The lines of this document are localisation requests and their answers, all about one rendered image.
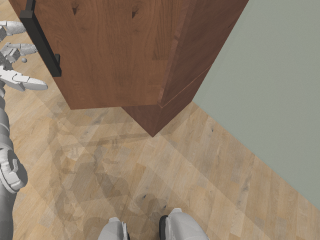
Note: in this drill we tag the cupboard door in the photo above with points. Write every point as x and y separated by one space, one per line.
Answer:
113 53

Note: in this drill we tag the robot thigh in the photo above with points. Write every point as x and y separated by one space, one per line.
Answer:
115 230
181 226

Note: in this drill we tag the handle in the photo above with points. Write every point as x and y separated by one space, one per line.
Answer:
33 28

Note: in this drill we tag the left robot thigh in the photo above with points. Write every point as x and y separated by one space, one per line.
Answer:
115 230

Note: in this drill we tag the right robot thigh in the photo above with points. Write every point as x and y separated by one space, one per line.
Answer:
181 226

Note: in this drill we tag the robot left hand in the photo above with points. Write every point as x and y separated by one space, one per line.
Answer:
10 54

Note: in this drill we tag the robot left forearm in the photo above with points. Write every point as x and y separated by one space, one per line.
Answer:
5 141

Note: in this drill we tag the left robot upper arm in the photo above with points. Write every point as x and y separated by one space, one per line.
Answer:
13 177

